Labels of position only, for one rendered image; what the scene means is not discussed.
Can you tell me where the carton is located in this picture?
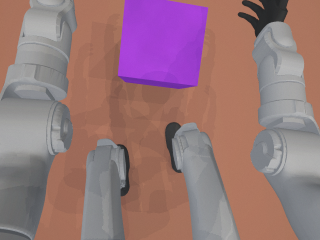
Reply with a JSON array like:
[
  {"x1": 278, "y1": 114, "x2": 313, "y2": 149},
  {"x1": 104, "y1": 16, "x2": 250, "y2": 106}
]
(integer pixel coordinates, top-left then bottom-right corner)
[{"x1": 118, "y1": 0, "x2": 208, "y2": 89}]

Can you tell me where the right robot hand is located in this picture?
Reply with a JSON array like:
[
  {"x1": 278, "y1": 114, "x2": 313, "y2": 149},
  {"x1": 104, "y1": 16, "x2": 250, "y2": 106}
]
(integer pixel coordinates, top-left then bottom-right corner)
[{"x1": 238, "y1": 0, "x2": 289, "y2": 38}]

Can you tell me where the right robot upper arm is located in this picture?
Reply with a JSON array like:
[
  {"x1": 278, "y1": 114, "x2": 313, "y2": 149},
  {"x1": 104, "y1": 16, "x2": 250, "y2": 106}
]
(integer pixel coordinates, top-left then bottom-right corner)
[{"x1": 250, "y1": 127, "x2": 320, "y2": 240}]

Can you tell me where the robot right forearm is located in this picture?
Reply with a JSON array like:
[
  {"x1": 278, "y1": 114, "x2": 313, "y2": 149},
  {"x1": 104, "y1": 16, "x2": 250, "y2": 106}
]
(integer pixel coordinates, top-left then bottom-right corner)
[{"x1": 252, "y1": 21, "x2": 320, "y2": 136}]

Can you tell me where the robot left forearm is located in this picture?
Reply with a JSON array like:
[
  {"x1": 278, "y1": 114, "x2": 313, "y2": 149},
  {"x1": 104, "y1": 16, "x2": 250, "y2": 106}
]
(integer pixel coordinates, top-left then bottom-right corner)
[{"x1": 0, "y1": 0, "x2": 77, "y2": 101}]

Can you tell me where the robot right foot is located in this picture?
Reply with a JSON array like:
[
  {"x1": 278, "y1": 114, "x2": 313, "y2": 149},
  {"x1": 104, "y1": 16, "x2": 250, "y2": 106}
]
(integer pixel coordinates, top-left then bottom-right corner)
[{"x1": 165, "y1": 122, "x2": 182, "y2": 173}]

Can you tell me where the left robot thigh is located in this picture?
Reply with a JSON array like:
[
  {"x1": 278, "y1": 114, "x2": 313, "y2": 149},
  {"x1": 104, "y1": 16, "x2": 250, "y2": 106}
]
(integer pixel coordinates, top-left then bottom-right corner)
[{"x1": 80, "y1": 145, "x2": 126, "y2": 240}]

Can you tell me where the left robot upper arm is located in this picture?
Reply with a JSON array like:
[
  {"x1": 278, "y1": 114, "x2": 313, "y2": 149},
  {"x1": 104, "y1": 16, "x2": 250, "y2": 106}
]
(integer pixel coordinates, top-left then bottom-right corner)
[{"x1": 0, "y1": 97, "x2": 73, "y2": 240}]

